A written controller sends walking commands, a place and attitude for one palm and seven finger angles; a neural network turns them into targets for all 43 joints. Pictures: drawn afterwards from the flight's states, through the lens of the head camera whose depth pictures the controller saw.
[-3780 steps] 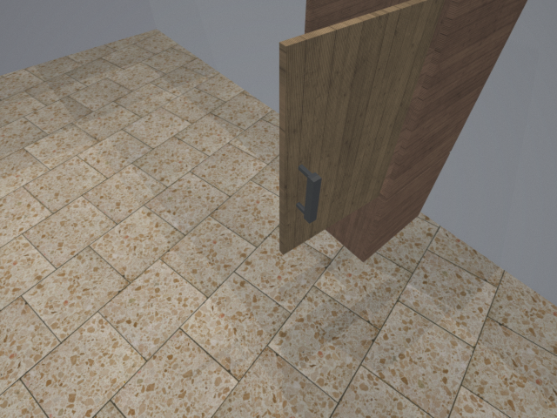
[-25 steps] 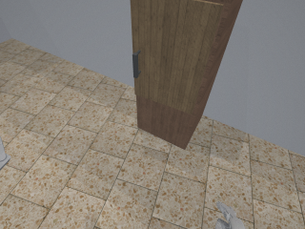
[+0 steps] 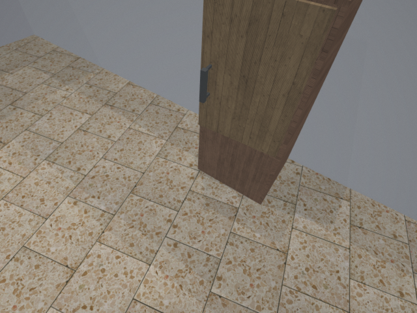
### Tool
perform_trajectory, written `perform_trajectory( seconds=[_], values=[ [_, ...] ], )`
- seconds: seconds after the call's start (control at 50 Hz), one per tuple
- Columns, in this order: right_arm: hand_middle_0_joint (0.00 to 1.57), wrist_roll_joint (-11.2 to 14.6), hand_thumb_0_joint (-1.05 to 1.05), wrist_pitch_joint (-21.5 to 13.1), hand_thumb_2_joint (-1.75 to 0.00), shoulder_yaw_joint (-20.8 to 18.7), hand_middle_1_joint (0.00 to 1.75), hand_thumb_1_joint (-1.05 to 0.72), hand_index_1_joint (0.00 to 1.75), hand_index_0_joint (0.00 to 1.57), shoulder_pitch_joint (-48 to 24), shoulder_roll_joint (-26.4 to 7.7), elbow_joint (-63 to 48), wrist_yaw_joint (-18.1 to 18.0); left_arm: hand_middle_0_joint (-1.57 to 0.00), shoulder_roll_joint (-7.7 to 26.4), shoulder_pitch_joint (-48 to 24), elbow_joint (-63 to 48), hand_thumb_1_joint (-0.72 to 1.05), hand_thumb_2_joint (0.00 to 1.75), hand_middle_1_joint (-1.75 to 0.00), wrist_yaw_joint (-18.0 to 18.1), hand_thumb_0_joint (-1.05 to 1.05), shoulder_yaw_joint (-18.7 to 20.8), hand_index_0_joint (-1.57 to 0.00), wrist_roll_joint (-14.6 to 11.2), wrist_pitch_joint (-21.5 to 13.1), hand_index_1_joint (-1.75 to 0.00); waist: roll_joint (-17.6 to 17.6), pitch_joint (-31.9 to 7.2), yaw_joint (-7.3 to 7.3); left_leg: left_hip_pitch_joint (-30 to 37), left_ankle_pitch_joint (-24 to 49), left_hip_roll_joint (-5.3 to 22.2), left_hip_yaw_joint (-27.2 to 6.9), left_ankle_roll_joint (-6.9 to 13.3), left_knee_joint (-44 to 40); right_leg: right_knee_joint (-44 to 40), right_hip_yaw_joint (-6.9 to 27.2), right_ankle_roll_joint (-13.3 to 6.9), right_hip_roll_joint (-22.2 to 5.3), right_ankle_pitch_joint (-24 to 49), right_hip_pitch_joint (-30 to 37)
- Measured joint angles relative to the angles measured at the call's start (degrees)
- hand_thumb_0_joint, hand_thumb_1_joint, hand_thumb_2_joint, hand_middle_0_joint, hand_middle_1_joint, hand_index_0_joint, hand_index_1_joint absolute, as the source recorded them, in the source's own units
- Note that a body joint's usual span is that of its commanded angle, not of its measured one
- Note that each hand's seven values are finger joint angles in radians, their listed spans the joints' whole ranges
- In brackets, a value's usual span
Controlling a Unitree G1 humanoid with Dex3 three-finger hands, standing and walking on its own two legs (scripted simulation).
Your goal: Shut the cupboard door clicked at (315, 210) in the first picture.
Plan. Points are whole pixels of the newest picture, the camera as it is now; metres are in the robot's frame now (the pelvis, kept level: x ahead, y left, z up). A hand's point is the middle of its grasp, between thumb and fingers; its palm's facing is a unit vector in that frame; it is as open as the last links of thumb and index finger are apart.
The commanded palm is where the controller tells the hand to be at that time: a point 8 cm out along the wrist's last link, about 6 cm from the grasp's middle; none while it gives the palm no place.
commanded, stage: let the arm hang, fingers relaxed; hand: left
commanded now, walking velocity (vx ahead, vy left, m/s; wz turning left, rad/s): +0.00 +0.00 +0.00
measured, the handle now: (206, 83) +0.91 +0.06 -0.09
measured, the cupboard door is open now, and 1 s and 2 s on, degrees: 4 4 4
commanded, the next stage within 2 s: look to check the result in 0.66 s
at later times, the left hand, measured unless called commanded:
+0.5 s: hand out of the picture -0.03 +0.17 -0.17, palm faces +0.00 -0.99 -0.14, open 7.3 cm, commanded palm none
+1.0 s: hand out of the picture -0.03 +0.19 -0.17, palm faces -0.01 -0.98 -0.19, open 7.3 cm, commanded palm none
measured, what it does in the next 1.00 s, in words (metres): stands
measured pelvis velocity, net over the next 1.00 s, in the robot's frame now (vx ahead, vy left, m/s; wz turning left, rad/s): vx -0.01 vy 0.02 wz -0.04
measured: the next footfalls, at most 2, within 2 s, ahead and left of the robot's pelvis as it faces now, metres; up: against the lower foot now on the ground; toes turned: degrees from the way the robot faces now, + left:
none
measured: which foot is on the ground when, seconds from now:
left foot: down 0.00-1.00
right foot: down 0.00-1.00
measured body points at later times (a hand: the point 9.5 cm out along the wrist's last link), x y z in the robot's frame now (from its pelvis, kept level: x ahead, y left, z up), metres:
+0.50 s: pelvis -0.01 +0.01 +0.00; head -0.01 +0.01 +0.45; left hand -0.03 +0.22 -0.16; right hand -0.05 -0.19 -0.16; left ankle +0.02 +0.12 -0.74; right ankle -0.02 -0.10 -0.74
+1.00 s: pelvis -0.01 +0.02 +0.00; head +0.00 +0.01 +0.45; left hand -0.03 +0.24 -0.16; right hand -0.04 -0.20 -0.16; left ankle +0.02 +0.12 -0.74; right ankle -0.02 -0.10 -0.74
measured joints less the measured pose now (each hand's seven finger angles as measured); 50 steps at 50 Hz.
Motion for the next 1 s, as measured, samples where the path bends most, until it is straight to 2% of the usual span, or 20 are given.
perform_trajectory(
  seconds=[0.12, 0.24, 0.58, 0.74, 1.0],
  values=[
    [0.19, 0.44, 0.01, -0.57, -0.9, 0.26, 0.3, -0.9, 0.29, 0.2, 1.89, 1.05, 3.9, -0.1, -0.2, 0.0, 1.95, 6.02, 0.94, 0.9, -0.3, 0.13, -0.01, -0.57, -0.2, -0.14, -0.34, -0.3, 2.07, -0.34, -0.18, 2.67, 1.5, -0.57, 1.3, 0.55, -3.31, -2.52, 1.17, 0.56, -0.44, 1.53, 1.87],
    [0.2, 0.57, 0.01, -0.66, -0.9, 0.43, 0.3, -0.9, 0.29, 0.2, 3.55, 2.39, 6.58, -0.11, -0.2, -1.46, 3.2, 8.54, 0.92, 0.9, -0.3, 0.5, 0.0, -0.99, -0.2, -0.22, -0.7, -0.3, 3.08, -0.68, -0.17, 3.88, 2.34, -1.09, 2.22, 0.97, -4.94, -2.88, 2.02, 0.94, -0.93, 2.01, 2.2],
    [0.19, 0.59, 0.0, -1.25, -0.9, 0.04, 0.3, -0.9, 0.29, 0.2, 6.43, 4.7, 8.21, -0.62, -0.2, -6.54, 3.84, 9.36, 0.91, 0.9, -0.3, 0.9, 0.0, -1.37, -0.2, -0.1, -1.42, -0.3, 1.46, -1.61, -0.56, 3.54, 2.57, -1.38, 2.85, 1.34, -4.7, -1.72, 2.66, 1.2, -1.29, 1.99, 1.22],
    [0.19, 0.57, 0.0, -1.29, -0.9, -0.26, 0.3, -0.9, 0.29, 0.2, 6.21, 4.61, 7.45, -0.66, -0.2, -6.24, 4.11, 9.19, 0.91, 0.9, -0.3, 0.97, 0.0, -1.09, -0.2, 0.03, -1.48, -0.3, 1.52, -1.39, -0.6, 2.78, 2.5, -1.3, 3.01, 1.42, -4.28, -1.4, 2.84, 1.24, -1.25, 2.07, 0.43],
    [0.19, 0.64, 0.0, -1.44, -0.9, -0.47, 0.3, -0.9, 0.29, 0.2, 4.71, 3.18, 7.01, -0.43, -0.2, -3.82, 3.62, 9.04, 0.91, 0.9, -0.3, 0.98, 0.0, -0.64, -0.2, 0.09, -1.51, -0.3, 2.23, -0.74, -0.49, 2.92, 2.41, -1.29, 3.31, 1.4, -4.53, -1.35, 3.16, 1.24, -1.23, 1.92, 0.3]
  ],
)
